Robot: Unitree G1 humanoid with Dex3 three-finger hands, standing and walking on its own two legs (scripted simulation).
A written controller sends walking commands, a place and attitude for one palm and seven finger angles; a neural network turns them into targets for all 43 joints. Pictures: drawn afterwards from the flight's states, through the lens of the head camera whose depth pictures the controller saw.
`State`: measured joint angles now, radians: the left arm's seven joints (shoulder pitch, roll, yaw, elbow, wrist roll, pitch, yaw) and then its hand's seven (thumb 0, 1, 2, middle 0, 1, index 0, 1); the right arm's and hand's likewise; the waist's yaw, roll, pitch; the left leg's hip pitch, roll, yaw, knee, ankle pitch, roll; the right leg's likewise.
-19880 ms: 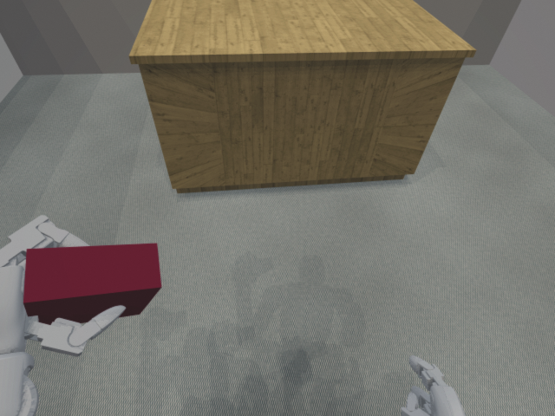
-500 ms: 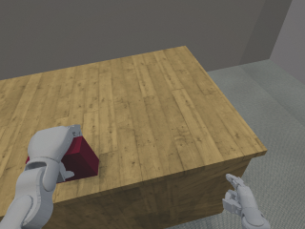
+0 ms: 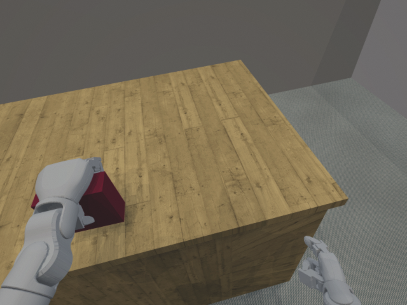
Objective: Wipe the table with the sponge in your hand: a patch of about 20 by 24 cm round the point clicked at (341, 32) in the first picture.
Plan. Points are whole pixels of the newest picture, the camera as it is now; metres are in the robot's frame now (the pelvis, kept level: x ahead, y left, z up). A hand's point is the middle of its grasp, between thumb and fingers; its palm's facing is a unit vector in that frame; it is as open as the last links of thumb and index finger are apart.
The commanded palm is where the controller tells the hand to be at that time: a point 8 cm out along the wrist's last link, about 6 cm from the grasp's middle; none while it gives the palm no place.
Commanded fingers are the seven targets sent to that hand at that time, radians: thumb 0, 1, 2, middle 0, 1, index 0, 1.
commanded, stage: move the sponge above the wiping area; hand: left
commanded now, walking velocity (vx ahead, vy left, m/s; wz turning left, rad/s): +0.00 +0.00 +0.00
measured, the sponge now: (87, 209) +0.25 +0.29 +0.06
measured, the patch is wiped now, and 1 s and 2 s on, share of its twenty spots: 0.00 0.00 0.00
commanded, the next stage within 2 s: lower the sponge onto the table in 1.00 s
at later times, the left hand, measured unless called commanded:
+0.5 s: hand (86, 187) +0.28 +0.29 +0.10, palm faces +0.03 -0.06 -1.00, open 9.4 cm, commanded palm +0.24 +0.28 +0.16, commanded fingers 0.00 0.10 1.30 -1.20 -1.60 -1.20 -1.60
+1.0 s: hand (87, 186) +0.27 +0.28 +0.11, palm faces +0.06 -0.06 -1.00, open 9.4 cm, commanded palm +0.24 +0.27 +0.17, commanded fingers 0.00 0.10 1.30 -1.20 -1.60 -1.20 -1.60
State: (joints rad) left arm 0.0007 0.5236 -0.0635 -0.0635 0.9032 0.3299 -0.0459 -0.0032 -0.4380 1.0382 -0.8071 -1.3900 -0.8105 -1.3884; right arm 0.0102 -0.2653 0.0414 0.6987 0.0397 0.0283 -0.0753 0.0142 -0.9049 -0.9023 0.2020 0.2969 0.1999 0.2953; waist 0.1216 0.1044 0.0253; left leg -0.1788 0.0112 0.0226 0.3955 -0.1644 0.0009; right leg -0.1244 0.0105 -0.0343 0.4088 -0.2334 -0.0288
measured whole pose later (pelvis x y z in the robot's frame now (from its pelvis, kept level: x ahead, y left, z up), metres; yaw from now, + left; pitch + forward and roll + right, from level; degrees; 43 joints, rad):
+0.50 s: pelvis +0.01 +0.01 +0.00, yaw +0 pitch -1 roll +0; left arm -0.02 0.49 -0.08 -0.05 0.92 0.36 0.00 0.00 -0.44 1.04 -0.81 -1.39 -0.81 -1.39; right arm 0.01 -0.26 0.03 0.70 0.04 0.03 -0.06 0.01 -0.91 -0.90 0.20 0.30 0.20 0.30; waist 0.12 0.11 0.01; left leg -0.19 0.00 0.02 0.40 -0.18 0.01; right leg -0.13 0.00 -0.03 0.40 -0.25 -0.02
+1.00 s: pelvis +0.01 +0.00 +0.00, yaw +1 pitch -2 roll +0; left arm -0.02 0.48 -0.10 -0.11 0.92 0.42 -0.02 0.00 -0.44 1.04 -0.81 -1.39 -0.81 -1.39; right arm 0.00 -0.26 0.04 0.69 0.05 0.05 -0.05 0.01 -0.91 -0.90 0.20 0.30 0.20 0.29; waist 0.13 0.12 0.00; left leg -0.18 0.00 0.01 0.39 -0.17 0.00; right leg -0.12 0.00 -0.04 0.40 -0.25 -0.03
